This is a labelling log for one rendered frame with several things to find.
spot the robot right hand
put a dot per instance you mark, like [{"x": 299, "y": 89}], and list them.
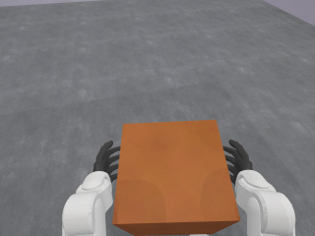
[{"x": 241, "y": 161}]

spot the robot left forearm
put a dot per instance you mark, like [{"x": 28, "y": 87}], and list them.
[{"x": 84, "y": 212}]

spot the robot left hand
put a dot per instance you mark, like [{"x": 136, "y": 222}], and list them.
[{"x": 103, "y": 160}]

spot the robot right forearm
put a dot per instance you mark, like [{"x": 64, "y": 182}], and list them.
[{"x": 269, "y": 213}]

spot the carton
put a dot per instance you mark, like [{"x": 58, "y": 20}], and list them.
[{"x": 173, "y": 179}]

